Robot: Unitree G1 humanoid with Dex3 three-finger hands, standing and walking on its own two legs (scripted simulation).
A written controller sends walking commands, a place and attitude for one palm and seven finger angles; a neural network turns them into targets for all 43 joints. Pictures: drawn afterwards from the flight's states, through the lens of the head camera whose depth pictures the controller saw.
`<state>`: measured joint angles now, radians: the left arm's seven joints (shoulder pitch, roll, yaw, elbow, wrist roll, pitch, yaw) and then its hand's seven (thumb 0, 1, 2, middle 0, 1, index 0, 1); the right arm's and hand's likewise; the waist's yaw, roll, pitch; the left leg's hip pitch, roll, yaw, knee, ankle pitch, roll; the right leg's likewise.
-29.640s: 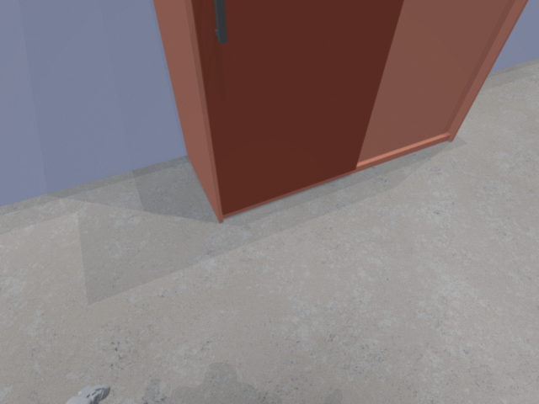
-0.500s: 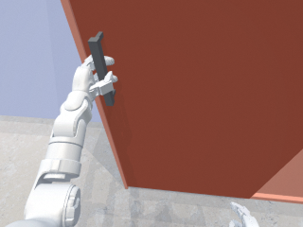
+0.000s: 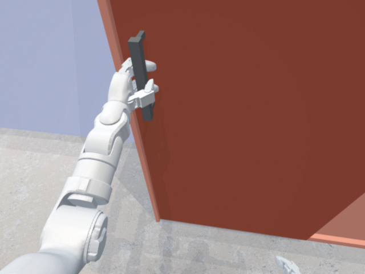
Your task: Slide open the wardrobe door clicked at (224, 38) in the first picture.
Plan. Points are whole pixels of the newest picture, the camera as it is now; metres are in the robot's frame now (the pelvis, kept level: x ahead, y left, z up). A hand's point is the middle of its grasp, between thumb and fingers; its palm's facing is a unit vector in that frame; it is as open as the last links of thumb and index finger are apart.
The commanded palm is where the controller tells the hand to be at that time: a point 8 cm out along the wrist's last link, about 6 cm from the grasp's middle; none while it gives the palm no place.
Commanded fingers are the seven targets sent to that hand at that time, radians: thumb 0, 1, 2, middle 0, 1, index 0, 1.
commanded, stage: tug the door sideways, standing still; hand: left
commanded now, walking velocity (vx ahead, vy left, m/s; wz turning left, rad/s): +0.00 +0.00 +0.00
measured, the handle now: (145, 79) +0.49 +0.13 +0.19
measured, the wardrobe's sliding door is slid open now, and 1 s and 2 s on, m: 0.00 0.02 0.25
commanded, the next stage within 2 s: step sideways, sliding the door along in 0.06 s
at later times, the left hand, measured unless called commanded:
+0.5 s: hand (155, 94) +0.44 +0.10 +0.18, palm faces +0.16 -0.98 -0.11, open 6.0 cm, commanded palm +0.41 +0.10 +0.19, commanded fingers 0.00 0.90 0.90 -0.45 -1.40 -0.45 -1.40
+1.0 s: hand (165, 94) +0.44 +0.08 +0.18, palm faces +0.29 -0.96 -0.05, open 6.5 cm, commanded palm +0.41 +0.05 +0.18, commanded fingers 0.00 0.90 0.90 -0.45 -1.40 -0.45 -1.40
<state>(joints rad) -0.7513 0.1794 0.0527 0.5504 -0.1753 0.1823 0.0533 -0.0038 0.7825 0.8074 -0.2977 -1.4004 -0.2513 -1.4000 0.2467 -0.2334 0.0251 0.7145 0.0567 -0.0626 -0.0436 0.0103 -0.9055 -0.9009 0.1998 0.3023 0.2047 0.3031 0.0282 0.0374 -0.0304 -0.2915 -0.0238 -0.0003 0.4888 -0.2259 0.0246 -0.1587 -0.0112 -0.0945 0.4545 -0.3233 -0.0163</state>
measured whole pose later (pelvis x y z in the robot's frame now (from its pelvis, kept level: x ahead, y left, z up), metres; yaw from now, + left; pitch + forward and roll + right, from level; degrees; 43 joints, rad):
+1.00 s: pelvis +0.03 -0.15 +0.00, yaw +0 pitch -3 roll -5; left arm -0.67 0.28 0.12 0.16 -0.10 -0.03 0.11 0.00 0.74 0.86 -0.45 -1.40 -0.19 -1.28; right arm 0.05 -0.15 -0.02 0.58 0.05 -0.05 0.01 0.01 -0.91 -0.90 0.20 0.30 0.21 0.30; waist 0.19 0.05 0.30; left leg -0.19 0.25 0.03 0.54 -0.30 -0.11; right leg -0.51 -0.07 -0.03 1.00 -0.33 0.04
